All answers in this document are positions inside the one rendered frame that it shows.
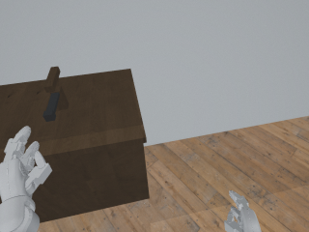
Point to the right robot hand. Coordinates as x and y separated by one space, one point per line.
246 217

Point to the robot left forearm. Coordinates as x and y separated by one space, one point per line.
17 214

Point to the counter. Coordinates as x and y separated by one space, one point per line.
95 146

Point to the left robot hand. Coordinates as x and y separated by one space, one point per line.
15 176

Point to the tap lever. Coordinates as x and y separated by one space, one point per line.
49 115

